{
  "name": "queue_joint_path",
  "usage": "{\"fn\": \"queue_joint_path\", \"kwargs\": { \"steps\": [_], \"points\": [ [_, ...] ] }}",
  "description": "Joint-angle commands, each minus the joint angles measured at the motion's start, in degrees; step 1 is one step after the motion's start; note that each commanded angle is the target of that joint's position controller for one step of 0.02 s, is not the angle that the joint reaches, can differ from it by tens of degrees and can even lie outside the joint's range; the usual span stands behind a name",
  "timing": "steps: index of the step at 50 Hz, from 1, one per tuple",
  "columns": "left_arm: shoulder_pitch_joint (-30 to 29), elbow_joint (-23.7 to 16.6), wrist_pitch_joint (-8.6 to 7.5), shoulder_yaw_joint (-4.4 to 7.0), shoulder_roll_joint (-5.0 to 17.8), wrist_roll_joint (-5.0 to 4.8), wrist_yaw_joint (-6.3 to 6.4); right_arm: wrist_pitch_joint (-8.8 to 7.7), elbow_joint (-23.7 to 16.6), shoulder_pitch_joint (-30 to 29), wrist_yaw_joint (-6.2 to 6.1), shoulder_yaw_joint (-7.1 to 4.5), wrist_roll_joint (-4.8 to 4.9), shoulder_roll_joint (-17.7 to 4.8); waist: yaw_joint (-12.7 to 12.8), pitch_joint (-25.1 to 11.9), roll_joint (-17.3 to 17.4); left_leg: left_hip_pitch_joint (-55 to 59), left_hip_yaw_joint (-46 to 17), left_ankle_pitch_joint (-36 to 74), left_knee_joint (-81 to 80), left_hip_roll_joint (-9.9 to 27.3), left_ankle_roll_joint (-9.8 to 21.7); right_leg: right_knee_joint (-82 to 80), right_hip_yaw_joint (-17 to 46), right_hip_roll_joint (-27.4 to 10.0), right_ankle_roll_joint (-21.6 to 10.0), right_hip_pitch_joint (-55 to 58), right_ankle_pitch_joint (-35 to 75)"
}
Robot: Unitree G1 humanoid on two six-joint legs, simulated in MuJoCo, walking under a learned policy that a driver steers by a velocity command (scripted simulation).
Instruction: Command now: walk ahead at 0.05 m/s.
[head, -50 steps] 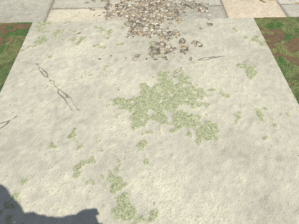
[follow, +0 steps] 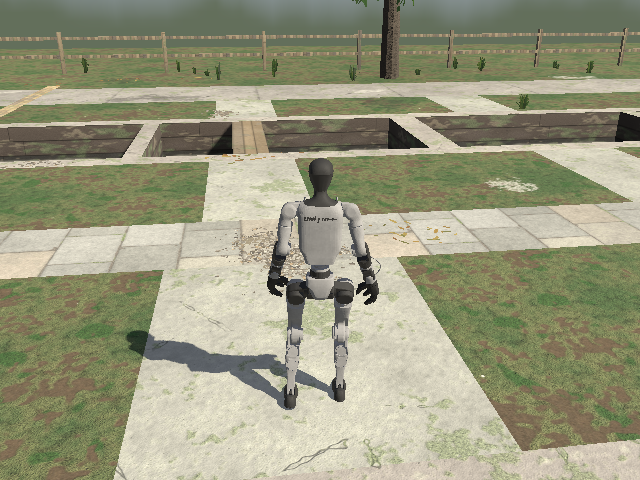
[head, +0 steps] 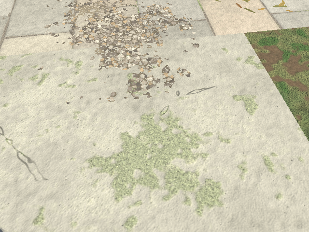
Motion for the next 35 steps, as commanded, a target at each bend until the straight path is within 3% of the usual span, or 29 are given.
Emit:
{"fn": "queue_joint_path", "kwargs": {
  "steps": [1, 2, 3, 4, 6, 10, 17, 35],
  "points": [
    [-2.6, -2.4, -0.55, 0.82, 4.8, -0.65, 0.19, 0.42, 0.0, 7.0, 0.04, -0.59, -1.43, -3.1, -3.1, -4.8, -7.3, 13.0, 1.7, 7.7, -8.8, -0.8, 1.9, -10.7, 9.5, -8.8, -3.8, -2.8, -19.7],
    [-1.6, -1.8, -0.49, 0.86, 5.0, -0.48, 0.20, 0.45, -0.8, 6.3, -0.01, -0.76, -1.62, -5.0, -2.2, -2.0, -5.4, 11.5, -1.1, 5.4, -12.1, 1.8, 3.4, -8.8, 8.9, -7.4, -1.6, -3.7, -23.0],
    [0.7, -1.4, -0.50, 1.40, 5.9, -0.71, 0.32, 0.52, -0.5, 4.8, -0.18, -1.66, -0.66, -8.5, 0.6, 0.6, 0.9, 5.7, -1.3, -3.4, -12.9, 2.1, 4.8, -7.8, 5.4, -4.0, 0.1, -1.4, -20.3],
    [-0.1, -1.1, -0.45, 1.56, 6.6, -0.43, 0.74, 0.14, -0.3, 3.9, -0.06, -1.47, -0.20, -6.8, -0.1, 2.0, 3.2, -0.7, -2.2, -10.6, -16.0, 1.7, 5.0, -4.6, 3.2, -2.7, 1.1, 3.8, -15.8],
    [0.1, -0.5, -0.29, 1.69, 5.9, -0.57, 1.14, -0.84, 0.0, 1.9, -0.07, -0.78, -0.53, -4.6, 0.9, 2.4, 5.5, -3.6, -2.4, -10.2, -18.5, 1.5, 3.5, -1.7, 2.5, -2.8, 0.8, 8.6, -9.8],
    [1.6, 1.5, -0.11, 1.82, 5.3, -0.49, 0.97, -2.04, 1.3, 3.7, 0.00, -0.63, 0.11, -4.0, 0.3, 1.4, 2.5, 0.0, -1.4, -3.5, -16.3, 0.8, 3.0, -0.7, 2.6, -3.0, -0.1, 9.7, -4.1],
    [2.3, 4.2, 0.15, 1.95, 5.7, -0.92, 1.01, -1.91, 2.8, 5.6, -0.03, -0.49, 0.37, -3.6, -0.3, -0.4, -0.9, 3.5, -0.1, 4.8, -13.7, -0.3, 3.3, 0.8, 2.5, -3.5, 0.0, 11.7, 3.4],
    [1.7, 9.0, 1.15, 1.57, 6.2, -1.28, 1.65, -1.17, 5.4, 7.0, -0.15, 0.00, 0.34, -2.2, 0.0, 1.6, -0.9, 5.1, 1.5, 6.3, -14.0, -1.7, 2.9, 0.5, 2.5, -3.8, 0.3, 12.1, 2.7]
  ]
}}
